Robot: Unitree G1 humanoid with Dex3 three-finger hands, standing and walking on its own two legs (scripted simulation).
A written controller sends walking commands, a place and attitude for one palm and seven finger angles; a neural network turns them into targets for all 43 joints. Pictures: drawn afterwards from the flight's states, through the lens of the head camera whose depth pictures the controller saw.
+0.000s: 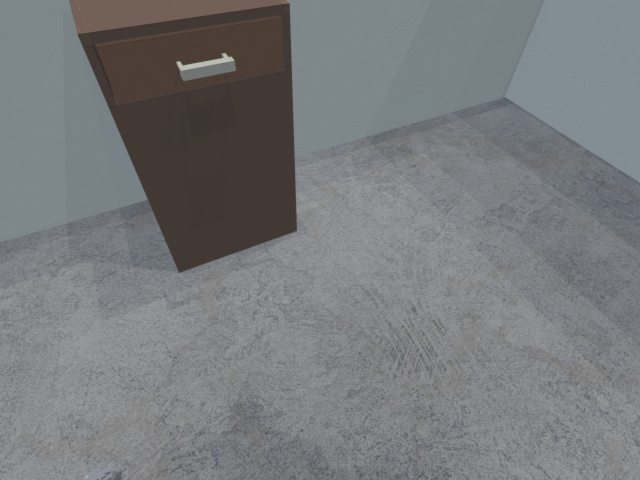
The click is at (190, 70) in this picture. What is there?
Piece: drawer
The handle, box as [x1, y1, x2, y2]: [176, 53, 235, 80]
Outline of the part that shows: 234,60 231,57 228,57 225,53 222,53 221,58 187,65 182,65 179,61 176,62 183,80 235,70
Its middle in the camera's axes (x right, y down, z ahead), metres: -0.30 -0.44 +0.98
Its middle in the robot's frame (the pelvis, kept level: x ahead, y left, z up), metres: +1.03 +0.35 +0.02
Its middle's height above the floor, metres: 0.79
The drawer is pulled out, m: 0.00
